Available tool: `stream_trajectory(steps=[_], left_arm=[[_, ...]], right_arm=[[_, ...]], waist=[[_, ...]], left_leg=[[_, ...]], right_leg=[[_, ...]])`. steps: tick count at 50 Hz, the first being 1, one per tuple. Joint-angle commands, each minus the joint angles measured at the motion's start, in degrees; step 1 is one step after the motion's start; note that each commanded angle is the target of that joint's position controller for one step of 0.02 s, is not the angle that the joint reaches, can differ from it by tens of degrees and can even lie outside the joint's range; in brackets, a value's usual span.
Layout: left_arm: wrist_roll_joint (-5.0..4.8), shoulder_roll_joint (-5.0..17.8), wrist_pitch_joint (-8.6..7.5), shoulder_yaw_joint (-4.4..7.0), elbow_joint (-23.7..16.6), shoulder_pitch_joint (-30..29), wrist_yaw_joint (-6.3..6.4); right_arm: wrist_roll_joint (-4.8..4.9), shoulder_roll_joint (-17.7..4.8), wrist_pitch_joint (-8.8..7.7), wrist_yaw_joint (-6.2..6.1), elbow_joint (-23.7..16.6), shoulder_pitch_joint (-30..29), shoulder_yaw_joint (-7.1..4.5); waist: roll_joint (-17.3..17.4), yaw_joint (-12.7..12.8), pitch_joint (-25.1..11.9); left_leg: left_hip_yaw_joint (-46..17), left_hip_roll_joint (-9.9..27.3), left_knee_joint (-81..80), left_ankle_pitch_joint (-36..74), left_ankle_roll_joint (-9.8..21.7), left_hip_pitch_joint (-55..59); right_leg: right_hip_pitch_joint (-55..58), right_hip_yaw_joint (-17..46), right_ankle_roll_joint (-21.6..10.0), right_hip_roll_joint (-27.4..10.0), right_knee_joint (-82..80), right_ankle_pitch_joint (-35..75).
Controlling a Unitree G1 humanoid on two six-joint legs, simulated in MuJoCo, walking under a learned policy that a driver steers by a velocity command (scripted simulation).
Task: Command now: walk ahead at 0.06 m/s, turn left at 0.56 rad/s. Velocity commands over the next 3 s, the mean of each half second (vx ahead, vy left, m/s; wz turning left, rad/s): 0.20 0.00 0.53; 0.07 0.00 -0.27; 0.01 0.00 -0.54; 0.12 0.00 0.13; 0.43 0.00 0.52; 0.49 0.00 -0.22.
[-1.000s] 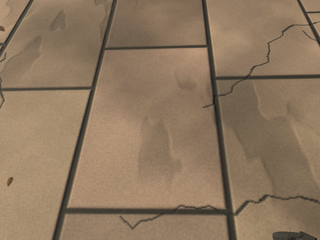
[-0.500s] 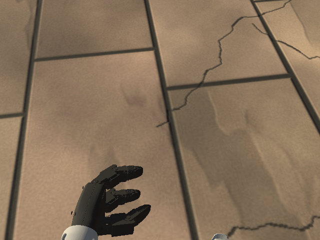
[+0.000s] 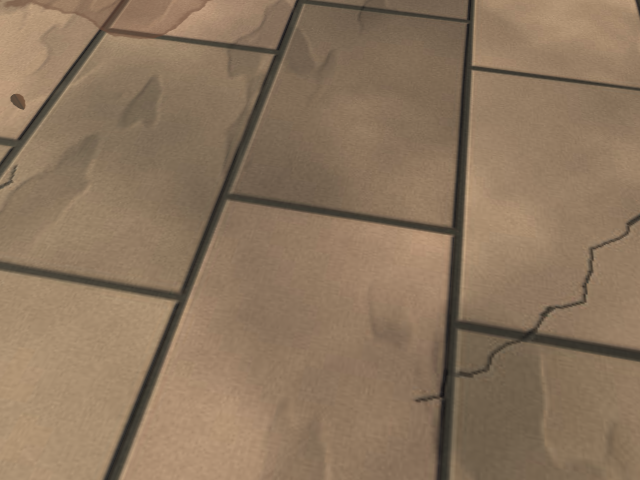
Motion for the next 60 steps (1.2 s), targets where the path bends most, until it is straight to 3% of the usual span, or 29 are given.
stream_trajectory(steps=[1,2,3,5,7,10,13,18,20,22,23,24,25,26,27,30,33,37,40,41,42,43,44,45,46,47,53,57,60], left_arm=[[3.54,2.5,-0.71,0.25,-5.7,0.1,-0.32],[2.92,3.8,-0.92,-0.10,-7.1,1.1,-0.61],[1.21,6.5,-0.99,0.52,-6.5,-2.0,-1.13],[1.75,5.3,-1.14,0.20,-7.1,-5.5,-0.39],[1.71,6.2,-1.17,0.60,-7.9,-6.3,-0.42],[1.30,4.6,-1.85,0.30,-8.2,-7.1,-0.86],[1.12,2.7,-2.79,-0.36,-8.4,-9.4,-0.91],[0.40,3.1,-3.99,0.09,-9.0,-11.6,-1.62],[0.59,3.1,-4.28,0.30,-9.1,-10.2,-1.57],[1.84,3.3,-4.37,0.46,-7.5,-5.3,-1.75],[3.15,4.2,-4.40,0.36,-7.6,-2.9,-1.64],[4.48,6.3,-3.99,-0.05,-8.7,-3.8,-1.39],[5.01,4.2,-3.73,-0.67,-7.5,-4.3,-1.71],[3.33,0.9,-3.62,-1.62,-8.6,-6.9,-1.91],[2.56,0.5,-3.18,-1.78,-8.4,-6.3,-1.91],[1.77,5.1,-2.04,-0.82,-8.5,-7.0,-1.55],[1.08,8.6,-0.73,0.75,-8.6,-4.1,-1.19],[-0.15,7.9,0.67,1.41,-9.0,-2.5,-0.72],[-0.86,7.0,2.45,1.72,-10.7,-5.2,0.27],[-0.60,5.6,2.77,1.37,-11.3,-4.8,0.59],[0.34,2.5,2.57,0.48,-12.3,-4.0,0.47],[0.49,2.8,2.03,0.65,-13.5,-3.2,0.23],[1.28,7.5,1.59,2.26,-11.9,-1.2,-0.08],[0.49,8.9,1.60,3.12,-10.6,-0.4,-0.50],[0.00,7.7,2.23,3.09,-9.3,0.9,-0.40],[-0.03,7.0,2.79,2.87,-9.2,0.6,-0.34],[0.27,2.5,3.50,0.30,-13.6,-5.4,-1.87],[0.16,4.7,3.85,0.90,-14.5,-3.6,-2.97],[0.60,6.2,3.89,2.07,-13.1,2.5,-2.82]], right_arm=[[-0.67,-17.0,-1.16,-2.45,-2.3,11.3,-6.10],[-2.21,-15.9,-2.28,-2.18,-4.6,8.6,-4.91],[-1.25,-12.4,-3.16,-1.71,-5.6,6.6,-3.93],[0.70,-9.0,-3.69,-2.38,-4.7,5.0,-2.89],[0.84,-7.9,-3.64,-3.22,-4.6,4.5,-2.27],[-0.10,-9.2,-4.29,-3.99,-4.7,5.8,-2.60],[0.05,-10.4,-4.34,-4.45,-4.0,7.6,-3.01],[0.24,-10.6,-3.67,-3.56,-4.1,7.9,-3.26],[0.62,-10.2,-2.77,-3.52,-4.5,6.5,-3.21],[0.30,-6.9,-2.39,-3.75,-5.1,4.6,-2.00],[-0.45,-2.8,-2.60,-3.86,-5.3,5.4,-0.48],[-1.65,1.5,-2.81,-4.12,-5.4,8.0,1.10],[-1.56,-1.5,-2.99,-4.26,-6.5,9.7,0.40],[-1.73,-5.4,-2.92,-4.37,-5.1,9.6,-0.44],[-1.84,-7.2,-2.89,-4.40,-4.3,7.2,-1.02],[-1.78,-4.5,-3.26,-4.53,-3.7,3.9,-0.39],[-0.66,-4.0,-3.34,-5.24,-3.5,1.8,-0.28],[0.15,-4.2,-3.03,-5.77,-3.9,-0.7,-0.52],[0.21,-3.9,-4.14,-4.65,-2.2,2.0,-0.86],[-0.32,-5.8,-4.38,-4.49,-1.9,3.3,-1.47],[-1.68,-9.8,-4.07,-4.91,-2.5,3.7,-2.39],[-3.09,-11.7,-3.66,-4.50,-1.8,3.6,-3.01],[-2.87,-8.2,-3.81,-4.61,-2.8,3.6,-2.29],[-2.61,-6.3,-3.86,-4.96,-3.2,2.0,-1.63],[-1.92,-5.9,-3.84,-5.22,-3.6,-0.7,-1.54],[-1.11,-6.1,-3.96,-5.29,-3.5,-1.8,-1.45],[-1.38,-9.0,-2.59,-5.63,-2.0,-0.2,-2.35],[-0.17,-11.4,-2.46,-4.86,-1.0,0.9,-3.18],[0.91,-9.3,-2.89,-4.65,0.9,3.3,-2.77]], waist=[[15.8,-3.4,-11.1],[15.1,-2.9,-20.8],[6.9,-4.6,-19.8],[0.0,-3.2,-13.8],[2.3,-1.9,-11.5],[4.2,-2.5,-9.3],[4.8,-3.8,-7.7],[7.1,-4.8,-4.6],[7.8,-3.4,-5.5],[7.6,-1.0,-8.3],[4.7,-0.9,-11.4],[-7.4,-3.7,-11.0],[-18.1,-6.2,-8.4],[-14.9,-5.6,-5.8],[-11.6,-4.0,-5.2],[-7.7,-4.0,-6.3],[-9.3,-2.5,-8.6],[-10.3,-1.6,-9.7],[-9.9,-4.1,-10.3],[-7.9,-4.1,-11.7],[2.0,-3.1,-11.7],[18.1,-2.2,-8.9],[13.6,-3.3,-9.5],[8.1,-2.5,-8.7],[5.1,-1.1,-7.7],[5.1,-1.3,-6.6],[8.2,-4.2,-7.4],[9.5,-3.9,-8.0],[5.3,-1.0,-8.2]], left_leg=[[-21.4,10.3,-3.5,45.3,10.2,28.2],[-41.4,18.4,-10.0,28.7,21.4,32.8],[-37.4,17.4,-12.6,21.9,19.2,30.4],[-30.2,12.6,-13.7,7.5,13.5,23.4],[-28.9,9.0,-17.9,-10.6,11.3,17.3],[-29.1,7.4,-21.1,-17.3,11.5,14.8],[-28.4,6.1,-20.6,-18.4,11.0,12.7],[-30.1,4.4,-17.2,-17.6,9.8,9.1],[-31.0,3.2,-14.0,-12.5,8.4,8.4],[-27.9,1.5,-7.2,-4.9,5.0,8.0],[-25.0,-0.3,-1.4,-8.4,1.8,6.0],[-17.0,-6.7,10.4,-21.5,-2.2,-0.5],[-14.2,-5.8,13.1,-29.7,-5.3,-5.5],[-14.0,-2.1,16.5,-27.0,-7.7,-6.2],[-13.0,-1.6,17.2,-24.9,-8.9,-7.1],[-10.4,-0.7,11.8,-19.5,-10.4,-1.2],[-7.2,-4.0,7.9,-16.0,-10.8,2.6],[-8.8,-4.7,4.1,-15.7,-9.9,1.0],[-7.6,-4.8,-9.5,-3.1,-7.5,9.5],[-9.6,-0.8,-11.2,3.5,-5.7,17.1],[-18.4,9.7,-11.6,13.4,-0.6,23.2],[-29.6,19.0,-13.0,25.4,8.9,22.9],[-29.9,22.2,-12.9,27.8,13.2,23.1],[-25.1,19.2,-12.0,26.3,11.5,22.0],[-20.2,15.7,-11.2,23.5,8.9,20.9],[-17.9,14.9,-11.1,24.3,8.2,20.3],[-8.5,13.0,-11.9,21.8,9.0,18.8],[-8.2,15.6,-10.0,19.3,8.2,17.9],[-3.1,12.3,-0.6,8.2,1.4,11.2]], right_leg=[[-20.9,5.3,1.4,1.9,32.4,-5.3],[-30.5,18.5,3.6,8.2,46.1,-16.4],[-32.6,23.2,3.3,5.6,47.7,-12.1],[-33.7,24.6,2.2,2.6,42.7,-4.5],[-30.1,24.5,1.2,2.0,35.6,0.5],[-28.6,23.3,1.3,3.4,25.8,2.8],[-25.6,22.7,1.8,4.8,15.3,4.1],[-20.1,22.4,1.2,7.0,4.4,6.4],[-15.1,22.4,1.0,7.7,-0.8,9.5],[-6.7,21.3,-0.1,5.8,-7.5,18.0],[-0.5,26.5,-2.3,-0.8,-9.0,21.2],[2.9,39.1,-7.0,-10.6,-12.9,30.1],[-0.6,51.6,-15.0,-15.8,-15.8,24.4],[-1.1,51.3,-16.2,-14.1,-16.0,19.8],[-0.6,46.6,-14.6,-11.2,-14.6,20.0],[-2.2,39.1,-11.5,-6.1,-11.3,34.7],[-1.3,37.5,-12.3,-3.9,-8.1,46.0],[2.4,43.1,-13.4,-5.1,-6.5,45.8],[-1.7,43.1,-10.3,-2.5,-3.7,39.7],[-7.3,42.1,-7.7,-0.8,-1.6,30.6],[-17.1,36.2,-4.3,3.5,7.1,15.4],[-27.7,26.4,-0.7,11.0,15.3,-10.2],[-29.7,25.9,2.3,7.7,29.9,-16.2],[-30.6,26.2,3.2,6.9,35.8,-12.9],[-30.4,25.7,4.0,5.9,38.1,-9.5],[-31.4,25.4,4.7,5.3,39.0,-6.5],[-24.2,19.1,5.4,2.6,22.3,0.0],[-17.5,16.3,2.7,3.2,11.1,2.3],[-4.0,16.1,-2.0,6.0,-5.6,15.9]])
Next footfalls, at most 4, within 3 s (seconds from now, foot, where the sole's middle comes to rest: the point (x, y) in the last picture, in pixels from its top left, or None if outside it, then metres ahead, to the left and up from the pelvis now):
0.46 right None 0.24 -0.11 -0.76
0.82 left None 0.19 0.12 -0.76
1.22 right None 0.21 -0.14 -0.76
1.66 left None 0.24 0.09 -0.76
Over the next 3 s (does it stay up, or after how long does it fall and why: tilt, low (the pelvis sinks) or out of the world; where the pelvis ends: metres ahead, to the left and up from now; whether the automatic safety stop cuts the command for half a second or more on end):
stays up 0.74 0.08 -0.01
